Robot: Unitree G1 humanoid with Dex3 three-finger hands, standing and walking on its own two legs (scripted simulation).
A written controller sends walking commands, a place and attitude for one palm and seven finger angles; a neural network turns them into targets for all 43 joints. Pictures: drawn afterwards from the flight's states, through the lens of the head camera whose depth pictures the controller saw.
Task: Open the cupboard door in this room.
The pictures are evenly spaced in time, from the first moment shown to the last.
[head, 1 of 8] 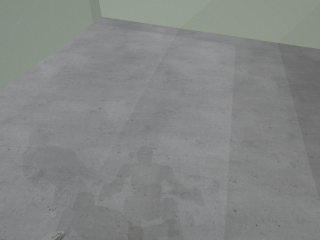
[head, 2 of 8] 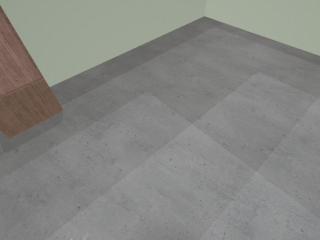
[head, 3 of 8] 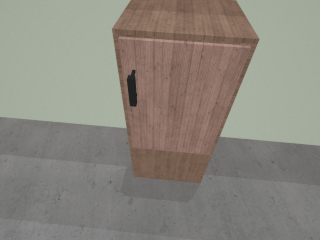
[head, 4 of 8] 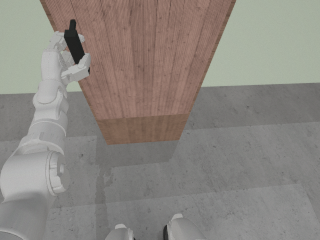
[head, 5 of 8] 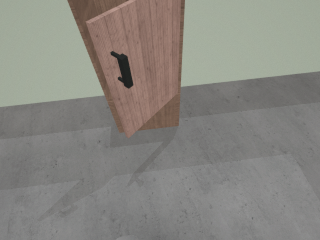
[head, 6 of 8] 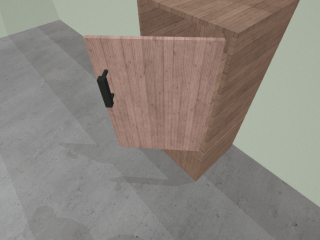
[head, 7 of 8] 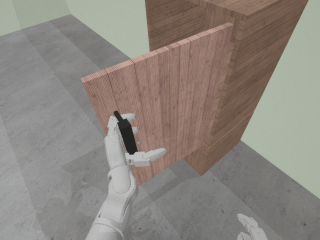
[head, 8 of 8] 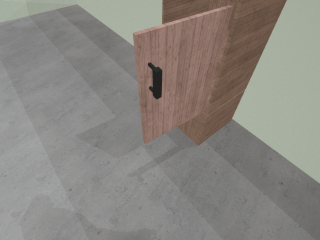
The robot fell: no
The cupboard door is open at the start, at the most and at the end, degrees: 0 85 85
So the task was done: yes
